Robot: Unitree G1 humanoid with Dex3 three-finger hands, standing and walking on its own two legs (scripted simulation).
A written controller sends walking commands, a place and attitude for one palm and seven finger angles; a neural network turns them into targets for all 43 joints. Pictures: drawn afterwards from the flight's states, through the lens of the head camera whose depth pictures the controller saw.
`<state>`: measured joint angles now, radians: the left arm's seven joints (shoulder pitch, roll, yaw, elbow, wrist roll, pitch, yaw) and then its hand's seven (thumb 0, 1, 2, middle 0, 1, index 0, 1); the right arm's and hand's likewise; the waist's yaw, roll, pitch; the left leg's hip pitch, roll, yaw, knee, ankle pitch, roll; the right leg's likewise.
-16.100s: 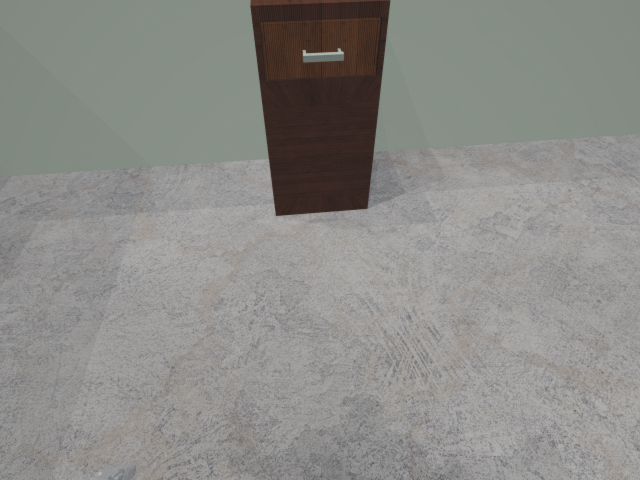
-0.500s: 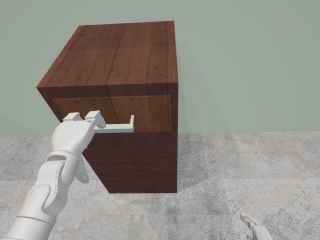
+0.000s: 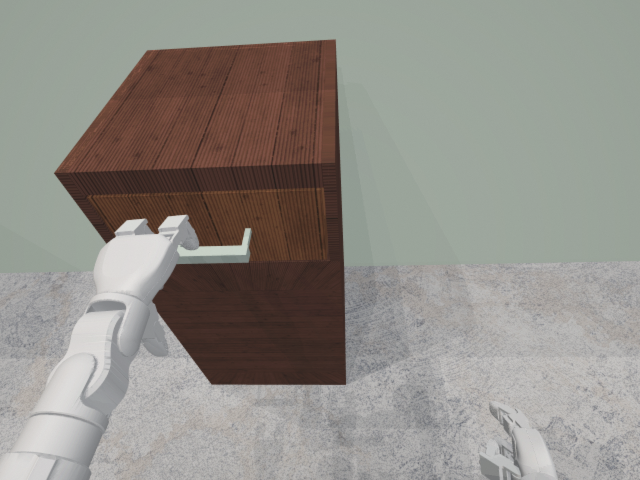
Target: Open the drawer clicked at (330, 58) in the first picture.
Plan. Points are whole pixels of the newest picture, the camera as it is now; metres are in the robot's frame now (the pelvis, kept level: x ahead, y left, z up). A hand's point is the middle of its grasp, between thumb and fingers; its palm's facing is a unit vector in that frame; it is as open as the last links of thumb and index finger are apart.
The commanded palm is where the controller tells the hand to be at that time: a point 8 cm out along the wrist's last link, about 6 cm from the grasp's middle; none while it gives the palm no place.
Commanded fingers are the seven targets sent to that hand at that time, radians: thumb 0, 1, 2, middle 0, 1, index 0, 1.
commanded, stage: move the hooked fingers above the handle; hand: left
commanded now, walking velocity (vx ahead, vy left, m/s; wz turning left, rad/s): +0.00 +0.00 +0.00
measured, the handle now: (212, 245) +0.47 +0.26 -0.03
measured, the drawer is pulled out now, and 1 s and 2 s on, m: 0.00 0.00 0.00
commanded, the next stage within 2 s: none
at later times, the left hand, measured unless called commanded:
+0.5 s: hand (173, 263) +0.37 +0.26 +0.06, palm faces +0.04 -0.04 -1.00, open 13.8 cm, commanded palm +0.35 +0.26 +0.11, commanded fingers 0.00 -0.50 0.30 -0.30 -1.20 -0.30 -1.20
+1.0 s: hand (181, 251) +0.40 +0.26 +0.04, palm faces +0.00 -0.03 -1.00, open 13.8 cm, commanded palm +0.38 +0.27 +0.10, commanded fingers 0.00 -0.50 0.30 -0.30 -1.20 -0.30 -1.20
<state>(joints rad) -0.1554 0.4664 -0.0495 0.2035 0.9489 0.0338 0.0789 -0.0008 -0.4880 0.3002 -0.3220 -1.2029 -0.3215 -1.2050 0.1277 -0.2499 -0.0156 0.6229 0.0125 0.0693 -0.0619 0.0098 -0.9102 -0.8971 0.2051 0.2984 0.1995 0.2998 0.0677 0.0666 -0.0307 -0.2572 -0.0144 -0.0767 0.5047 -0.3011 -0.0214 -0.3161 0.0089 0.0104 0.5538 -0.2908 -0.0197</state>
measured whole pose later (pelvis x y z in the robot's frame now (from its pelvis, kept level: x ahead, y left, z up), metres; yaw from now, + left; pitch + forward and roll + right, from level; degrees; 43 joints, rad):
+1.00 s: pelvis +0.01 +0.02 -0.01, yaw -1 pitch +11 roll +0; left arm -0.40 0.45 -0.03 0.55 1.02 0.00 0.20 0.00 -0.49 0.30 -0.32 -1.20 -0.32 -1.20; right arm 0.26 -0.25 -0.06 0.65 0.01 0.09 -0.03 0.01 -0.91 -0.90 0.21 0.30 0.20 0.30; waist 0.01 0.05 -0.10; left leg -0.45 -0.03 -0.05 0.64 -0.37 0.01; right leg -0.50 0.00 0.04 0.64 -0.33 0.01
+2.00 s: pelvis +0.00 +0.03 -0.02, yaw -2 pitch +13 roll +0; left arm -0.58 0.49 0.01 0.84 1.06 -0.06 0.27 0.00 -0.49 0.30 -0.34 -1.23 -0.34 -1.22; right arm 0.30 -0.24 -0.06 0.67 0.02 0.11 -0.04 0.01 -0.91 -0.90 0.21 0.30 0.20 0.30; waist -0.03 0.05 -0.13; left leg -0.54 -0.02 -0.03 0.68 -0.37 0.01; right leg -0.58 0.01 0.05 0.67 -0.32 0.01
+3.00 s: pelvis +0.00 +0.01 -0.02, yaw -2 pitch +13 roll +0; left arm -0.58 0.53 0.02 0.85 1.05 -0.09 0.25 0.00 -0.49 0.30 -0.33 -1.20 -0.34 -1.21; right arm 0.31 -0.27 -0.08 0.69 0.02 0.10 -0.06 0.01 -0.91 -0.90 0.21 0.30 0.20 0.30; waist -0.03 0.05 -0.12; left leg -0.54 -0.01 -0.05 0.67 -0.37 -0.01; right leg -0.58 0.02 0.03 0.67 -0.32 -0.01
